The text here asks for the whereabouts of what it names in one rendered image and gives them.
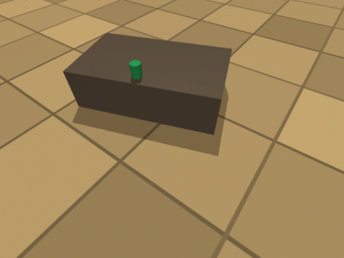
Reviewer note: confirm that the can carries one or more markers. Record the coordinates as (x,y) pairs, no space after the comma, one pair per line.
(136,70)

